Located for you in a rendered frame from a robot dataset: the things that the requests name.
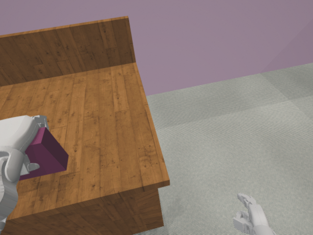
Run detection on table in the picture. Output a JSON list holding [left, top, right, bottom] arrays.
[[0, 16, 170, 235]]

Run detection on right robot forearm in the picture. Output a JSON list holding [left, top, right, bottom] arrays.
[[252, 225, 276, 235]]

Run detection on left robot forearm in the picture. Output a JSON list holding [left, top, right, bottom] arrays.
[[0, 147, 24, 234]]

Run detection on sponge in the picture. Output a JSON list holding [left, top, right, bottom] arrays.
[[19, 127, 69, 181]]

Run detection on left robot hand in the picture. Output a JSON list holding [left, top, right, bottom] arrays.
[[0, 115, 49, 176]]

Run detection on right robot hand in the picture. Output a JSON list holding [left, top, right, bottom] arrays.
[[233, 193, 270, 235]]

